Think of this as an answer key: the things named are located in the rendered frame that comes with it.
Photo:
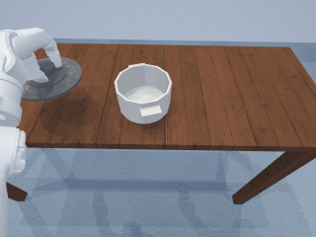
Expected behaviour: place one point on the knob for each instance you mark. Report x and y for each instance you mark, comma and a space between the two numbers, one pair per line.
47, 67

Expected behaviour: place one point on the lid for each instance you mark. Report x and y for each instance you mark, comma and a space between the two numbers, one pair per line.
64, 80

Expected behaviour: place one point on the table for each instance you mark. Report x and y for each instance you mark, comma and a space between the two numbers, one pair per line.
223, 98

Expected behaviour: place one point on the left robot upper arm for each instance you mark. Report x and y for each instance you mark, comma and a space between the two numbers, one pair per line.
13, 150

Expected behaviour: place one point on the left robot forearm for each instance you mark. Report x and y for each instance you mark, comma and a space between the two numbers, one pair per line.
15, 49

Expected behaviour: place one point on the left robot hand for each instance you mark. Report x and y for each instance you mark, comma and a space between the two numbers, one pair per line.
39, 38

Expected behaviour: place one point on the pot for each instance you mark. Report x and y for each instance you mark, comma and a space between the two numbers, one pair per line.
144, 92

